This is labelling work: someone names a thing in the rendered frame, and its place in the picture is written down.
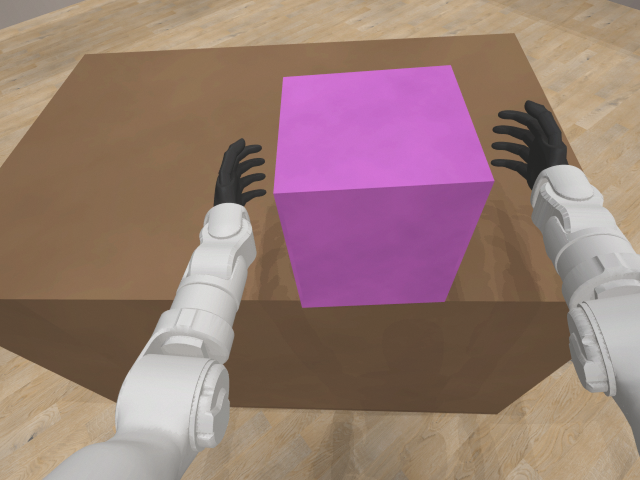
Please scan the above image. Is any robot left forearm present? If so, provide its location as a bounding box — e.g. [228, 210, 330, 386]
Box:
[115, 203, 257, 431]

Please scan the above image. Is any robot left hand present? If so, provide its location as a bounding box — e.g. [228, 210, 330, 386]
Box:
[214, 138, 266, 206]

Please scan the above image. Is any robot right hand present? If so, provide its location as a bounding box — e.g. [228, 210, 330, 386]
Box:
[491, 100, 569, 190]

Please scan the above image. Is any pedestal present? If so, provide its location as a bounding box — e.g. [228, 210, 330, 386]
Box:
[0, 33, 584, 414]

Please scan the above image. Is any left robot upper arm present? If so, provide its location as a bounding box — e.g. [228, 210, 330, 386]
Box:
[42, 354, 230, 480]

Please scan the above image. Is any carton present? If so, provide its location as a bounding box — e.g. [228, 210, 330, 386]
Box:
[273, 65, 494, 308]

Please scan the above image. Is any robot right forearm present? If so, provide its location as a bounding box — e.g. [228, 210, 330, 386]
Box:
[530, 165, 640, 311]

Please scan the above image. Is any right robot upper arm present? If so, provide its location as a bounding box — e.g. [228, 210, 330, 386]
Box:
[567, 293, 640, 456]

